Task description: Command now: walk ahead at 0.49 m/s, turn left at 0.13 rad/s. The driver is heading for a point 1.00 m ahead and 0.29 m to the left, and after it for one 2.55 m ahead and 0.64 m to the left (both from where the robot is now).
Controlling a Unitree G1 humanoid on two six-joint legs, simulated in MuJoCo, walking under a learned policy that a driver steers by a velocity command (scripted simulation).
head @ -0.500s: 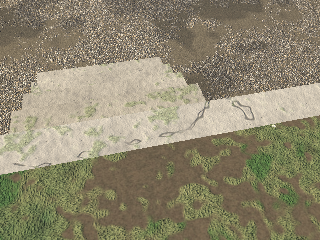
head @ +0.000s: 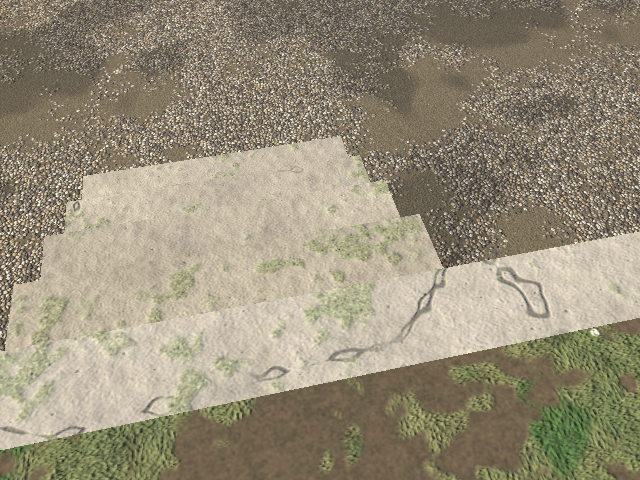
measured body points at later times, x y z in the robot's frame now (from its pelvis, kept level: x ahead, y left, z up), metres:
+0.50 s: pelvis +0.28 +0.07 -0.01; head +0.30 +0.09 +0.44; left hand +0.31 +0.33 -0.14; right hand +0.38 -0.18 -0.14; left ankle +0.29 +0.11 -0.74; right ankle +0.28 -0.08 -0.65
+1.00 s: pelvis +0.56 +0.11 -0.02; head +0.58 +0.11 +0.43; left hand +0.58 +0.40 -0.12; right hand +0.68 -0.13 -0.15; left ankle +0.37 +0.14 -0.64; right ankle +0.65 +0.07 -0.74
